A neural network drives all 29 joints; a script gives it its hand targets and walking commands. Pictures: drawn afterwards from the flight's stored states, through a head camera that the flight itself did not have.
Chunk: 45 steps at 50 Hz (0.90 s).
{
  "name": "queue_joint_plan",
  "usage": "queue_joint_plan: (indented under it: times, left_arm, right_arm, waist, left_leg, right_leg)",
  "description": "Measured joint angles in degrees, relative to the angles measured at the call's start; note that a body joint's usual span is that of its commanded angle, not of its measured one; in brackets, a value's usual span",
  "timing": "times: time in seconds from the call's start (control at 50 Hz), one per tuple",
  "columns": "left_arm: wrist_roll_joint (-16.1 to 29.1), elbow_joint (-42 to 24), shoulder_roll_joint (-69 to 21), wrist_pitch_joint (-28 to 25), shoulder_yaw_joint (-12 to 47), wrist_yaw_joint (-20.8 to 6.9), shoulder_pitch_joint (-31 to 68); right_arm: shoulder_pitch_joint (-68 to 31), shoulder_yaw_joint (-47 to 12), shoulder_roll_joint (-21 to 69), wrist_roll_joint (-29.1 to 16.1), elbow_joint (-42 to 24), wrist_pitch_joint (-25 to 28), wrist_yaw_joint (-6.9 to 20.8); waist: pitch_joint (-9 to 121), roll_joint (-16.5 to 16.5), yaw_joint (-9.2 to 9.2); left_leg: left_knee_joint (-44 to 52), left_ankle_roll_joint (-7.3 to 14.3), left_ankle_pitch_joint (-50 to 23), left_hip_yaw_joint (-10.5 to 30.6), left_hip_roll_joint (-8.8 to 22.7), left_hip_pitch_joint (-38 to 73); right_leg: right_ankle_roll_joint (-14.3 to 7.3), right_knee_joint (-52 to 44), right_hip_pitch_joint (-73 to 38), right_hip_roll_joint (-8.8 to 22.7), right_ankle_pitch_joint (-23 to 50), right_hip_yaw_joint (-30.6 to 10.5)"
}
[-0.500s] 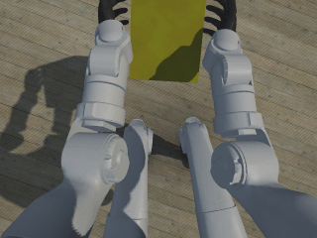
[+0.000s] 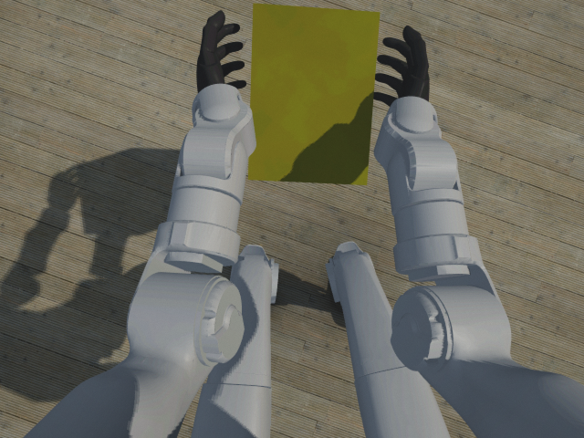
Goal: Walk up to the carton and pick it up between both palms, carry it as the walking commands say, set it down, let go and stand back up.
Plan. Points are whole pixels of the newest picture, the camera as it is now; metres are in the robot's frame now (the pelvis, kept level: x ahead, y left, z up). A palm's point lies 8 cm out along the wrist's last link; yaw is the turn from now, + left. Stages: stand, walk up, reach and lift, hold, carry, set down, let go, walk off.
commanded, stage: reach and lift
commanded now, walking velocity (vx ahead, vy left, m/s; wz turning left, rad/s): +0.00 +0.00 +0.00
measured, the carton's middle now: (306, 111) +0.51 -0.03 -0.14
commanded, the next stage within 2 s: none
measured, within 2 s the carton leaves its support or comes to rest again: neither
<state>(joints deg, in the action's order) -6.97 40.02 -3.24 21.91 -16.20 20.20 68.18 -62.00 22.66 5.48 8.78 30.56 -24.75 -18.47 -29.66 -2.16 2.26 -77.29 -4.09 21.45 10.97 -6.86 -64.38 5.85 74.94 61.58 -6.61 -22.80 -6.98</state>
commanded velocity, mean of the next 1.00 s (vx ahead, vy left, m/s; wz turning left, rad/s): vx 0.00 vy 0.00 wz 0.00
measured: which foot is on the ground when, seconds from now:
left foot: down 0.00-1.00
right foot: down 0.00-1.00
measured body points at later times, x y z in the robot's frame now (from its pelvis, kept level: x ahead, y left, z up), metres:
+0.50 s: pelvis +0.06 -0.01 +0.07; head +0.15 +0.01 +0.51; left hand +0.49 +0.08 +0.08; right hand +0.46 -0.14 +0.08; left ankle +0.16 +0.12 -0.59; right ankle +0.14 -0.16 -0.59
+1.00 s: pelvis +0.11 +0.00 +0.13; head +0.16 +0.01 +0.58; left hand +0.48 +0.09 +0.13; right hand +0.46 -0.14 +0.13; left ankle +0.16 +0.12 -0.59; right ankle +0.14 -0.16 -0.59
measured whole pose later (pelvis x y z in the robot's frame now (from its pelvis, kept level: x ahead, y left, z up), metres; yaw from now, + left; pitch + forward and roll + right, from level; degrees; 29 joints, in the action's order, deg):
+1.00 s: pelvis +0.11 +0.00 +0.13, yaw +1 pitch +7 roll -2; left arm -16.1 37.9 -14.2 19.3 -18.9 13.9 30.7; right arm -28.2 20.0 13.3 17.4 34.4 -22.0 -10.7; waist 2.5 -0.4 4.3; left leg -36.8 -1.0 14.2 10.8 -4.0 -29.7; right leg 3.7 33.2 26.4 -2.2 -14.5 -8.7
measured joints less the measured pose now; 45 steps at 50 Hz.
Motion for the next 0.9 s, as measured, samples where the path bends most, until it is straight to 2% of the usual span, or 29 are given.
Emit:
queue_joint_plan:
  times: [0.06, 0.14, 0.18, 0.34, 0.4, 0.5, 0.54, 0.58, 0.64, 0.68, 0.76, 0.86, 0.9]
  left_arm:
    - [-0.15, -0.38, -0.61, 0.03, -0.5, -0.01, -0.45]
    - [-1.06, 0.25, 0.17, -0.04, -2.09, -3.04, -1.62]
    - [-1.64, 1.18, 0.33, 0.03, -2.3, -3.76, -2.43]
    - [-3.9, 7.85, -3.11, 0.09, -1.91, -1.13, -10.13]
    - [-6.56, 12.04, -4.37, -1.31, -4.55, -1.84, -13.35]
    - [-13.23, 15.84, -5.54, -2.02, -11.83, -4.54, -16.0]
    - [-15.84, 14.75, -6.38, -2.2, -13.55, -6.54, -17.75]
    - [-17.21, 12.77, -7.0, -1.73, -14.15, -8.82, -19.54]
    - [-18.09, 9.85, -8.19, -1.84, -13.71, -10.3, -22.01]
    - [-17.65, 7.17, -9.25, -2.01, -12.41, -10.12, -24.27]
    - [-13.33, 0.81, -10.51, -3.26, -8.3, -8.22, -30.5]
    - [-9.97, -2.29, -11.85, -3.87, -3.27, -4.09, -35.56]
    - [-9.46, -1.85, -11.4, -3.99, -2.11, -4.01, -36.28]
  right_arm:
    - [1.03, -0.35, 0.0, -0.39, -0.29, 0.41, -0.05]
    - [1.95, -0.89, 1.99, -0.24, -0.44, 0.1, -2.79]
    - [2.87, -0.67, 2.77, 0.2, 0.42, 0.38, -3.24]
    - [12.36, 0.89, 3.72, 2.71, 6.28, 0.78, 0.14]
    - [15.45, 2.58, 5.08, 5.01, 8.9, 0.52, 0.62]
    - [16.43, 7.61, 7.83, 10.66, 13.29, 0.5, 1.05]
    - [17.22, 9.39, 8.28, 13.16, 14.17, 1.56, 2.91]
    - [18.33, 10.94, 8.3, 14.78, 14.19, 2.42, 6.13]
    - [20.88, 10.92, 8.24, 14.61, 12.59, 3.45, 9.44]
    - [23.17, 9.25, 8.46, 13.52, 10.14, 3.47, 10.11]
    - [28.3, 3.88, 9.45, 10.65, 4.8, 3.91, 9.47]
    - [31.79, -0.48, 8.52, 9.35, 3.07, 3.79, 7.55]
    - [32.56, -1.36, 8.25, 8.86, 2.71, 3.39, 7.44]
  waist:
    - [-0.26, 0.17, -0.2]
    - [0.4, 1.22, 0.04]
    - [1.78, 1.22, 0.18]
    - [20.07, -0.21, 0.12]
    - [27.98, 0.14, 0.29]
    - [32.06, 1.94, 1.36]
    - [32.39, 2.42, 1.43]
    - [32.58, 2.37, 1.75]
    - [31.77, 2.31, 1.44]
    - [30.86, 2.06, 1.07]
    - [29.01, 1.67, 1.17]
    - [29.12, 0.93, 1.43]
    - [29.67, 0.93, 1.55]
  left_leg:
    - [1.59, 0.05, -0.38, -0.14, 0.18, 2.24]
    - [3.87, 0.17, -0.79, -0.69, 0.48, 5.23]
    - [5.15, 0.14, -1.12, -0.56, 0.58, 6.13]
    - [10.89, 0.27, -2.53, 0.69, 0.4, 3.77]
    - [13.58, 0.59, -2.53, 0.63, 0.69, 4.71]
    - [18.17, 1.51, -2.08, 0.1, 1.63, 11.68]
    - [20.2, 1.45, -2.23, 0.04, 2.12, 14.48]
    - [22.16, 1.41, -2.63, 0.29, 2.39, 16.47]
    - [25.24, 1.69, -3.35, 0.17, 2.68, 19.27]
    - [27.39, 1.97, -3.97, 0.02, 2.73, 20.98]
    - [31.92, 2.46, -5.34, -0.11, 2.6, 24.94]
    - [36.13, 2.8, -6.49, 0.41, 2.42, 29.04]
    - [37.55, 2.89, -6.81, 0.37, 2.57, 30.62]
  right_leg:
    - [-0.07, -1.34, -2.06, 0.06, 0.39, -0.26]
    - [-0.18, -3.04, -4.66, 0.09, 0.81, -0.98]
    - [-0.34, -4.31, -5.56, 0.18, 1.14, -0.95]
    - [-0.93, -10.26, -3.57, 1.26, 2.27, -0.07]
    - [-1.28, -12.89, -4.44, 1.48, 2.32, -0.22]
    - [-1.95, -17.59, -11.28, 1.55, 2.37, -0.76]
    - [-2.06, -19.99, -14.18, 1.57, 2.79, -0.81]
    - [-2.35, -22.44, -16.44, 1.72, 3.28, -0.58]
    - [-2.28, -26.0, -19.43, 2.03, 4.28, -0.79]
    - [-2.16, -28.24, -21.2, 2.35, 4.95, -1.01]
    - [-2.05, -32.71, -25.2, 3.2, 6.17, -1.34]
    - [-2.01, -37.48, -29.76, 4.06, 7.27, -1.02]
    - [-2.06, -39.12, -31.41, 4.17, 7.75, -1.12]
